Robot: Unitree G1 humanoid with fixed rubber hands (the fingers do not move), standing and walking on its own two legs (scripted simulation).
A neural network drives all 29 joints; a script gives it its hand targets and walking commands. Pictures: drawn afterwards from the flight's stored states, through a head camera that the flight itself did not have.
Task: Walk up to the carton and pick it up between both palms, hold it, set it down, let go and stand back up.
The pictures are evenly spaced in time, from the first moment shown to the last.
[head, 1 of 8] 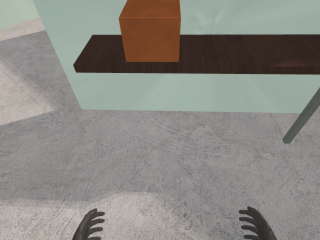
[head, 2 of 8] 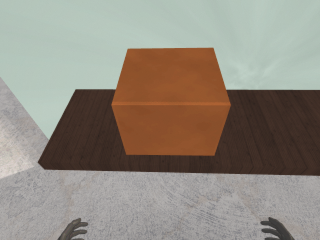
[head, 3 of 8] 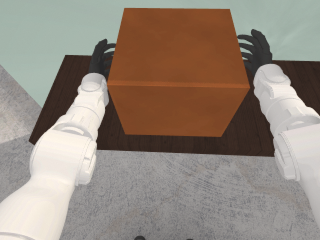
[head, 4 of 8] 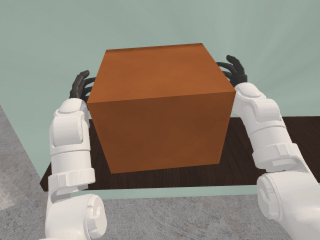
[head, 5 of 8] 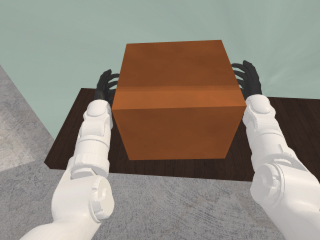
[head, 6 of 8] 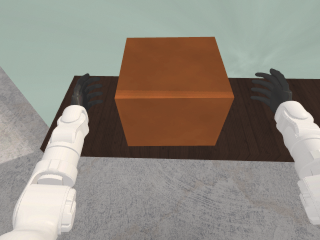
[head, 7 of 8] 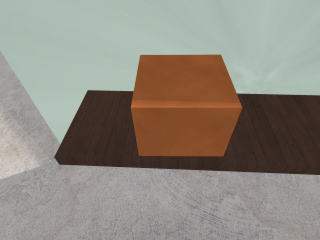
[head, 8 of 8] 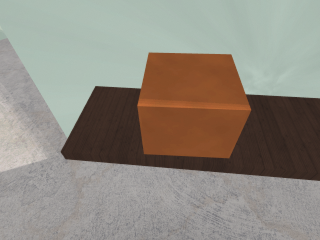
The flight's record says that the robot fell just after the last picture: no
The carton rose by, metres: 0.20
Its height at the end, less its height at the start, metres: +0.00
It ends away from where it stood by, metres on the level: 0.01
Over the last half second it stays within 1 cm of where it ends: yes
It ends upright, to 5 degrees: yes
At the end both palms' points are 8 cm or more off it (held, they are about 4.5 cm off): yes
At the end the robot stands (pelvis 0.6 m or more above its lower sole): yes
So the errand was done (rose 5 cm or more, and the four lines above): yes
